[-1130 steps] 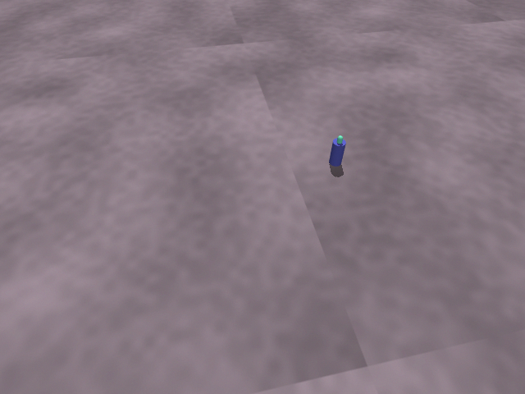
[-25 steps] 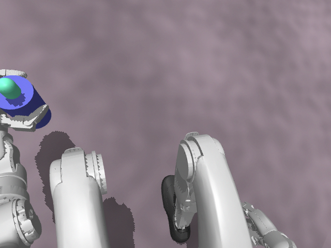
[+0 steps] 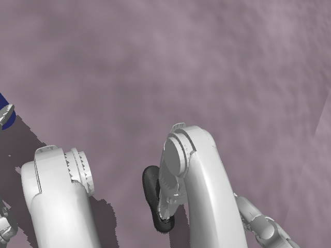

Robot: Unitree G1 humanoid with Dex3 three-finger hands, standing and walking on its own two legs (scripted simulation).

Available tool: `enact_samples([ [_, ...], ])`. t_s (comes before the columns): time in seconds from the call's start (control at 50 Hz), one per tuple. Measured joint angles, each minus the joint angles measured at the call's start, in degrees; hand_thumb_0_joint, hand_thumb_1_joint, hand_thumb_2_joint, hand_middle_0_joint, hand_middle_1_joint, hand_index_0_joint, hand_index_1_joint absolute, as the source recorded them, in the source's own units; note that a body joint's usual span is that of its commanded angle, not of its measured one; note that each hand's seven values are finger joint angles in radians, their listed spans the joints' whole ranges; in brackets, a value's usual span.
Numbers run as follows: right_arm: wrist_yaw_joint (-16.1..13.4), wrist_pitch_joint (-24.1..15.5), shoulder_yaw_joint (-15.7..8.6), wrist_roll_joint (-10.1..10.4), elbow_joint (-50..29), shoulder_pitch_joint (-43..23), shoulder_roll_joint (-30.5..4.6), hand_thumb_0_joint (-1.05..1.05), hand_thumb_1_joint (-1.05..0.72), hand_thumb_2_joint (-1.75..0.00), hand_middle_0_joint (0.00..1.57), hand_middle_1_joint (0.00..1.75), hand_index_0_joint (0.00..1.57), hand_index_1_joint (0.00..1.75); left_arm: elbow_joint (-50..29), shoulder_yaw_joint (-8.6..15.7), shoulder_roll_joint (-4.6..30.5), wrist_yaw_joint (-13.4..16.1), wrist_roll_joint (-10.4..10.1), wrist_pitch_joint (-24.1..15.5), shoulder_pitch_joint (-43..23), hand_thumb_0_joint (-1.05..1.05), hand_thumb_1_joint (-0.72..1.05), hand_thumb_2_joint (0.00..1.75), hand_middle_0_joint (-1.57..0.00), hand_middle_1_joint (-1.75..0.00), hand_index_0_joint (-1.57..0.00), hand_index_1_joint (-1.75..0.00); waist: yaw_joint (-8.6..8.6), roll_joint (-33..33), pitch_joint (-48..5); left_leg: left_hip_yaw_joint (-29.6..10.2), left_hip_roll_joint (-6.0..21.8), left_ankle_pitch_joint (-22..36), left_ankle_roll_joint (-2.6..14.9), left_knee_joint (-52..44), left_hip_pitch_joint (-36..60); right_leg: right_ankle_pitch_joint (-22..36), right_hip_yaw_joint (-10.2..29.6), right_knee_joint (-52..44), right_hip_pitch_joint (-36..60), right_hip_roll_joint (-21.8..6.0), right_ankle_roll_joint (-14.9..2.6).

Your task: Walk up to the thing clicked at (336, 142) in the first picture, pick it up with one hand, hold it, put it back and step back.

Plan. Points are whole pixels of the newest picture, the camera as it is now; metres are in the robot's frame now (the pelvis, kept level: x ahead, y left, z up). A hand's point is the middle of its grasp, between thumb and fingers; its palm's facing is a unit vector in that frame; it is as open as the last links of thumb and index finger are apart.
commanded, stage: lower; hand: left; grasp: from the side
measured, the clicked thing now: out of the picture +0.43 +0.29 -0.16
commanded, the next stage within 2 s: loosen in 0.56 s
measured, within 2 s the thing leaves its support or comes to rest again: rests again in 1.52 s
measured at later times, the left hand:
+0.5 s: hand out of the picture +0.43 +0.29 -0.19, palm faces +0.36 -0.93 -0.03, open 9.7 cm
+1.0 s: hand out of the picture +0.44 +0.29 -0.17, palm faces +0.38 -0.92 +0.00, open 11.2 cm
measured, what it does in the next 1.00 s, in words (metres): stands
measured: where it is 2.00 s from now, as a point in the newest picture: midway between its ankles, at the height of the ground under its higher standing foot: (120, 227)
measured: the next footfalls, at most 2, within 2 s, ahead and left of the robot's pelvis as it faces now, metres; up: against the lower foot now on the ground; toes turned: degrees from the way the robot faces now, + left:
none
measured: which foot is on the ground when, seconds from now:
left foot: down 0.00-1.00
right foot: down 0.00-1.00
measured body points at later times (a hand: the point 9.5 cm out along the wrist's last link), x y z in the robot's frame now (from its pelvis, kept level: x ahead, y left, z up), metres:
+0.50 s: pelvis -0.01 +0.01 -0.01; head +0.24 +0.17 +0.33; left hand +0.41 +0.34 -0.18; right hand +0.13 -0.26 -0.05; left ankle +0.08 +0.13 -0.26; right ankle +0.12 -0.12 -0.26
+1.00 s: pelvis -0.01 +0.01 -0.01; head +0.23 +0.18 +0.33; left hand +0.42 +0.34 -0.17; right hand +0.14 -0.25 -0.05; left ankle +0.08 +0.13 -0.26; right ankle +0.12 -0.12 -0.26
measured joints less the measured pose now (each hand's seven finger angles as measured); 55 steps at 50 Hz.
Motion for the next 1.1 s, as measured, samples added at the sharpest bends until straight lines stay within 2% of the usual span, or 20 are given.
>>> enact_samples([
  [0.16, 0.21, -0.15, 2.17, -1.23, -0.95, -1.4, -0.88, 0.0, -0.94, -0.91, 0.21, 0.3, 0.21, 0.3, 2.53, -0.32, 2.42, 1.3, -0.35, -1.64, -0.5, -0.03, -0.37, 1.1, -0.72, -0.98, -0.77, -0.99, -0.28, -0.96, 1.63, -1.22, -0.02, -0.25, 0.35, 0.84, 0.57, 0.17, -0.94, -0.35, 1.29, 0.42, 0.57],
  [0.4, 0.61, 0.03, 5.55, -2.89, -2.72, -3.66, -1.01, 0.0, -0.93, -0.9, 0.21, 0.3, 0.21, 0.3, 5.81, -0.44, 5.33, 3.52, 0.74, -4.03, -0.85, -0.03, -0.37, 1.1, -0.72, -0.98, -0.77, -0.99, -0.78, -3.01, 3.79, -3.16, -0.08, -0.29, 0.58, 2.22, 1.34, 0.87, -2.37, -0.63, 2.81, 1.12, 1.06],
  [0.5, 0.7, 0.03, 6.57, -3.48, -3.26, -4.34, -1.04, 0.0, -0.92, -0.9, 0.21, 0.3, 0.21, 0.3, 6.5, -0.37, 6.32, 4.51, 1.25, -4.82, -0.73, -0.03, -0.37, 1.11, -0.72, -0.97, -0.77, -0.99, -0.83, -3.73, 4.64, -3.76, -0.04, -0.29, 0.66, 2.63, 1.54, 1.16, -2.79, -0.74, 3.2, 1.38, 1.2],
  [0.76, 0.67, 0.02, 8.39, -4.33, -3.89, -5.57, -1.59, 0.0, -0.92, -0.9, 0.21, 0.3, 0.21, 0.3, 9.73, -1.37, 7.75, 5.76, 0.96, -7.73, -1.56, -0.03, -0.37, 1.09, -0.72, -0.97, -0.78, -0.98, -0.47, -4.56, 5.68, -4.55, 0.2, -0.12, 0.97, 3.23, 2.04, 1.9, -3.33, -0.97, 3.88, 1.95, 1.68],
  [0.84, 0.65, -0.05, 8.77, -4.43, -4.12, -5.78, -1.57, 0.0, -0.92, -0.9, 0.21, 0.3, 0.21, 0.3, 10.5, -1.26, 7.83, 6.02, 0.46, -8.25, -1.77, -0.03, -0.32, 1.0, -0.73, -0.92, -0.79, -0.93, -0.32, -4.85, 5.83, -4.79, 0.3, -0.09, 0.95, 3.36, 2.37, 2.14, -3.48, -1.03, 4.15, 2.11, 1.68],
  [0.94, 0.6, -0.06, 9.17, -4.54, -4.08, -5.93, -1.4, 0.0, -0.92, -0.9, 0.21, 0.3, 0.21, 0.3, 10.2, -1.52, 8.2, 5.96, 0.26, -9.98, -2.83, -0.03, -0.29, 0.77, -0.75, -0.81, -0.77, -0.81, -0.19, -5.3, 5.7, -4.95, 0.35, 0.06, 1.01, 3.48, 2.42, 2.41, -3.6, -1.06, 4.22, 2.23, 1.69],
  [1.1, 0.59, 0.86, 9.5, -4.11, -5.56, -5.91, -1.36, 0.0, -0.92, -0.9, 0.21, 0.3, 0.21, 0.3, 11.64, -2.6, 10.25, 4.87, 0.05, -9.58, -4.57, -0.01, -0.4, 0.4, -0.58, -0.51, -0.58, -0.5, -1.05, -4.68, 5.08, -5.41, 0.62, -0.06, 1.39, 3.72, 2.18, 2.64, -4.01, -1.46, 4.23, 2.61, 1.54],
])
